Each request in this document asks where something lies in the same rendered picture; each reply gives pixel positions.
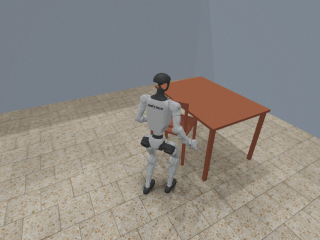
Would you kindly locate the chair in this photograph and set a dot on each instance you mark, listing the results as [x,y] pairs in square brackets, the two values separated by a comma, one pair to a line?
[187,122]

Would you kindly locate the right robot upper arm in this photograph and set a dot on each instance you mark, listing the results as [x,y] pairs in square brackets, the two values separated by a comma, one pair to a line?
[175,107]

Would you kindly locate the robot right forearm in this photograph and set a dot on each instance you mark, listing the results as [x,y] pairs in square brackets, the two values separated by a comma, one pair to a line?
[182,136]

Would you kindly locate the left robot upper arm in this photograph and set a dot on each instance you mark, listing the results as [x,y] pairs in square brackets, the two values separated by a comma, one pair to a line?
[141,108]

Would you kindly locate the robot right hand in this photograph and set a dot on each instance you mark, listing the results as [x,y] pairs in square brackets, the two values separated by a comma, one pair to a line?
[194,146]

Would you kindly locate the robot left shin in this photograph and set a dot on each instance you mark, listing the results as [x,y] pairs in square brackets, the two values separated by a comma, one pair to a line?
[150,168]

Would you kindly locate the robot right foot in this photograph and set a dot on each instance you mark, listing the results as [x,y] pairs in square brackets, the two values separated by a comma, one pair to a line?
[168,189]

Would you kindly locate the table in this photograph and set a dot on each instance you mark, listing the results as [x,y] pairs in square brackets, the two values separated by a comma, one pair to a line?
[216,107]

